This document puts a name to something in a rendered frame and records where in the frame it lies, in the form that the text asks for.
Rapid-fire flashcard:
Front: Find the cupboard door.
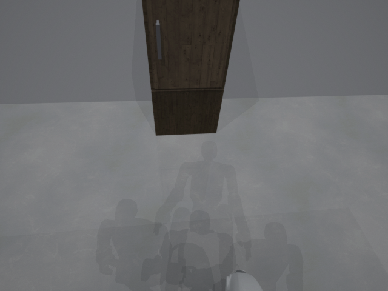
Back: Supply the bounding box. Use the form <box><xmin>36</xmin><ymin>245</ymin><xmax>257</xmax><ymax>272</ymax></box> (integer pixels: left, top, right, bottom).
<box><xmin>147</xmin><ymin>0</ymin><xmax>236</xmax><ymax>89</ymax></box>

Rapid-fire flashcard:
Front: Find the robot right thigh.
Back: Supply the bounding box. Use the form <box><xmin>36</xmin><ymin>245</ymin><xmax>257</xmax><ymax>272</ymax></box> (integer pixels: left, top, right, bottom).
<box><xmin>225</xmin><ymin>272</ymin><xmax>263</xmax><ymax>291</ymax></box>

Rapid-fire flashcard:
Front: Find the handle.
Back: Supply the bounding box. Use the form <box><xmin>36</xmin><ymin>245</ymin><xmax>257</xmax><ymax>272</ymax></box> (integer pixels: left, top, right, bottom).
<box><xmin>156</xmin><ymin>20</ymin><xmax>162</xmax><ymax>59</ymax></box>

